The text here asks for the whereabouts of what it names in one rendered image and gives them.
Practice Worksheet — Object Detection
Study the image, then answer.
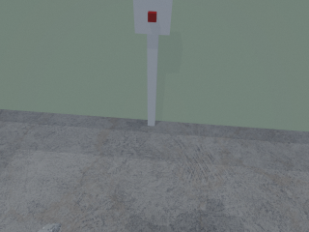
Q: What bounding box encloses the button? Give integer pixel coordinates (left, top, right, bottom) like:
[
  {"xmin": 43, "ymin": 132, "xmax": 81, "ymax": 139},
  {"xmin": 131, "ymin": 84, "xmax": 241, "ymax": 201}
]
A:
[{"xmin": 148, "ymin": 11, "xmax": 157, "ymax": 22}]

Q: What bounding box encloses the panel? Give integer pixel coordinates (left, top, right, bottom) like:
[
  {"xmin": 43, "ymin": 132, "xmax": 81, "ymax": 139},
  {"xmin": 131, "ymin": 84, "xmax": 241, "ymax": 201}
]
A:
[{"xmin": 133, "ymin": 0, "xmax": 173, "ymax": 127}]

